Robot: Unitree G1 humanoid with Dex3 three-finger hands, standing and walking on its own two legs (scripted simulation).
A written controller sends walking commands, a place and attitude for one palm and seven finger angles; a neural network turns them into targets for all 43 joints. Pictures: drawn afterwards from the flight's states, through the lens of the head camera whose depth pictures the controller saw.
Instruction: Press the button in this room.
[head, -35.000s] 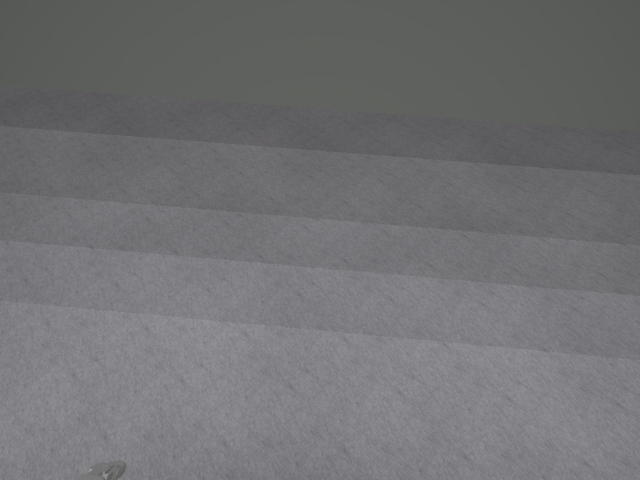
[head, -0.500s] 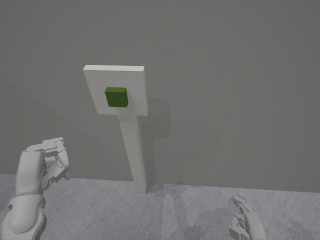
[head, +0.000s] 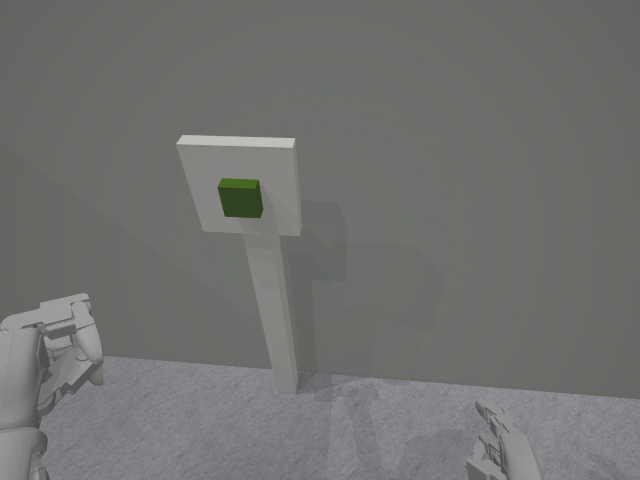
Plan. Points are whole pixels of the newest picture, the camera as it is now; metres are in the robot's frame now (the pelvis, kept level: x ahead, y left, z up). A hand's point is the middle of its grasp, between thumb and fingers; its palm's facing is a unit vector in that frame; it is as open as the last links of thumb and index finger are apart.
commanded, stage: draw the hand back to the body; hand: left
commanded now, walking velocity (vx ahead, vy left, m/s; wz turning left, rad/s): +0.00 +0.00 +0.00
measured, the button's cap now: (241, 197) +0.53 +0.21 +0.07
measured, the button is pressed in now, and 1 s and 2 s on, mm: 0 0 0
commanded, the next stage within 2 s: step back with the hand held close in 0.02 s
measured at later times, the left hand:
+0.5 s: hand (82, 368) +0.16 +0.25 +0.15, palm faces +0.28 -0.83 -0.49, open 3.1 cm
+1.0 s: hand out of the picture +0.06 +0.27 +0.16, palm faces +0.44 -0.78 -0.45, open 3.1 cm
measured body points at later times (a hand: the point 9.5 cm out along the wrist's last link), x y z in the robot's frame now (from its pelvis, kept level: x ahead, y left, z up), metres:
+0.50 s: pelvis -0.03 +0.02 +0.00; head -0.02 +0.01 +0.45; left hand +0.14 +0.29 +0.18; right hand +0.14 -0.23 -0.08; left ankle +0.01 +0.12 -0.74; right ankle -0.03 -0.12 -0.74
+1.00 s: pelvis -0.11 +0.02 -0.02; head -0.10 +0.03 +0.43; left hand +0.03 +0.31 +0.19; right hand +0.07 -0.20 -0.10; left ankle +0.00 +0.12 -0.74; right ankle -0.03 -0.11 -0.74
